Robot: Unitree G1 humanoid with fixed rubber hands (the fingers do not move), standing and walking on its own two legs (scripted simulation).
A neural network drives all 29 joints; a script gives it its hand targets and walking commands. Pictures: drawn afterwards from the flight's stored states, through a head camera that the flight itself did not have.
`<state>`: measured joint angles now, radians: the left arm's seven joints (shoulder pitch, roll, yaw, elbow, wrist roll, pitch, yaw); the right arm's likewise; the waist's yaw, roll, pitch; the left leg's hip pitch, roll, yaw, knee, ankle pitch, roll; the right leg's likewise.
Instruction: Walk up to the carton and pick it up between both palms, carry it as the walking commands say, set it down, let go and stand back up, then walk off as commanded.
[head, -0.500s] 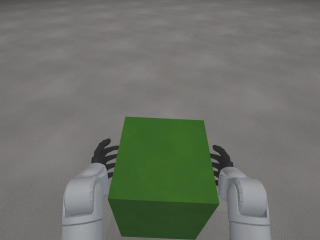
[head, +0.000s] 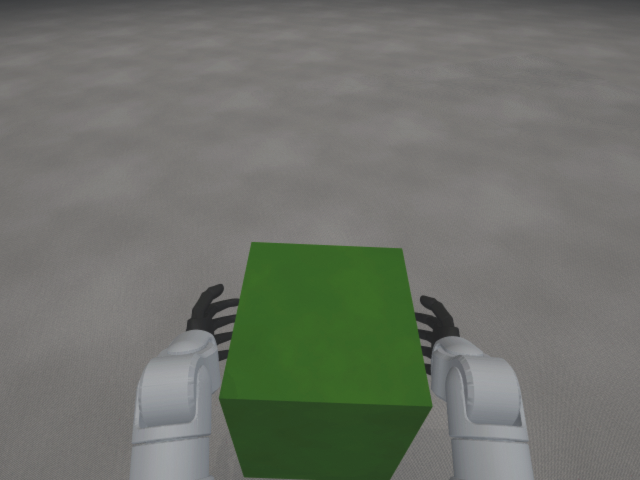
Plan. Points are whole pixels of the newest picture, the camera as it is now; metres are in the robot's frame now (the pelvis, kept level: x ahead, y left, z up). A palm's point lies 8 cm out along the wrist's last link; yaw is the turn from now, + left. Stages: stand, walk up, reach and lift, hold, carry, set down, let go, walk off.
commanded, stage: carry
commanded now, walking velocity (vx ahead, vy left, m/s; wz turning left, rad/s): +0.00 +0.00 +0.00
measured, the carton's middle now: (321, 365) +0.30 +0.00 +0.01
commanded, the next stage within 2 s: hold in 0.88 s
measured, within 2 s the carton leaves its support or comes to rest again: neither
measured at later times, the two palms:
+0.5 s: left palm (210, 357) +0.27 +0.14 +0.07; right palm (450, 365) +0.27 -0.15 +0.06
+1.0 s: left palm (217, 373) +0.27 +0.13 +0.04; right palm (451, 382) +0.26 -0.15 +0.04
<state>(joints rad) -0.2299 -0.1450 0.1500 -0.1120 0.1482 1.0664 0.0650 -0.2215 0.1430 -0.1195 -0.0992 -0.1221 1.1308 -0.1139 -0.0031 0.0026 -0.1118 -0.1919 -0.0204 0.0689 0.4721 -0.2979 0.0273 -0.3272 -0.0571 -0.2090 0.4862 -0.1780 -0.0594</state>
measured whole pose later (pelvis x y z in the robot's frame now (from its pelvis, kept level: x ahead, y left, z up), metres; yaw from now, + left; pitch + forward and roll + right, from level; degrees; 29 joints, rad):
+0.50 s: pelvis -0.01 -0.01 +0.00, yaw +0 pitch +1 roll +1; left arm -0.23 -0.14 0.16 0.01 0.17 0.93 0.05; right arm -0.22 0.14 -0.13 0.02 -0.15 0.99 -0.09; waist 0.00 0.00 -0.12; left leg -0.23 -0.01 0.07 0.49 -0.28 0.02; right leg -0.35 -0.04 -0.21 0.47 -0.15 -0.08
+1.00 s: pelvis -0.01 +0.00 +0.00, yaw +3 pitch -3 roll +0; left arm -0.19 -0.14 0.11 0.21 0.21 0.69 0.03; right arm -0.16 0.13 -0.14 0.12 -0.20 0.82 -0.07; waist -0.06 0.01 -0.04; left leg -0.14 -0.03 -0.01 0.46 -0.27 0.03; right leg -0.23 0.00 -0.14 0.41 -0.14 -0.04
